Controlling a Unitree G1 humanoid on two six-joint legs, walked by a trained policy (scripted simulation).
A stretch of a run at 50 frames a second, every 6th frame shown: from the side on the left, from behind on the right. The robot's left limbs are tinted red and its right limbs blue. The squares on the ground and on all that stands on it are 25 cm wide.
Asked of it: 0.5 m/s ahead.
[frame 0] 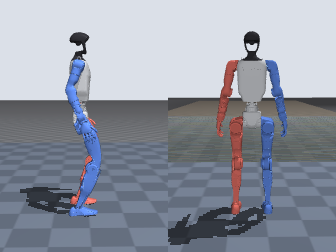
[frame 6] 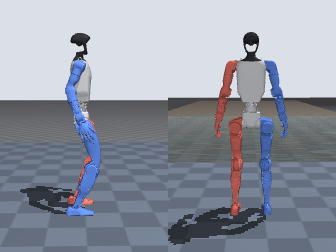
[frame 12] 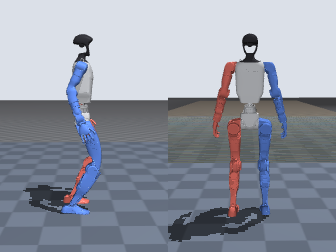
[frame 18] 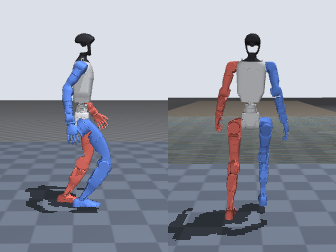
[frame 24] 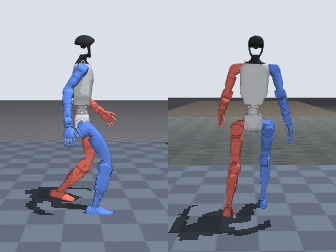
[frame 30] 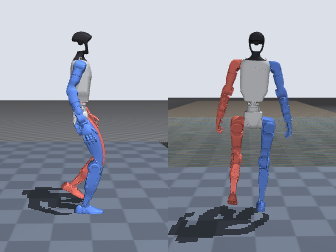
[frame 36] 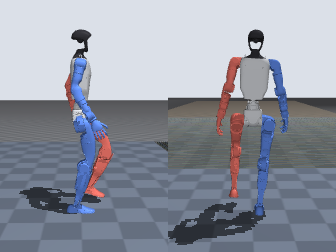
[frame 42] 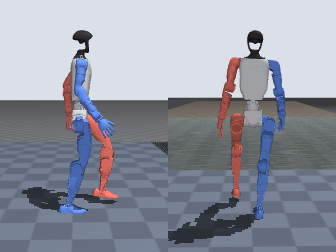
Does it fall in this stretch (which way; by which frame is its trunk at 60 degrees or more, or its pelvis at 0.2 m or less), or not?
no
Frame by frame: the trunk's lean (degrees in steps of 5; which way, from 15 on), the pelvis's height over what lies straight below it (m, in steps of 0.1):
0: 0, 0.8
6: 0, 0.8
12: 0, 0.7
18: 5, 0.8
24: 5, 0.7
30: 5, 0.8
36: 5, 0.8
42: 5, 0.8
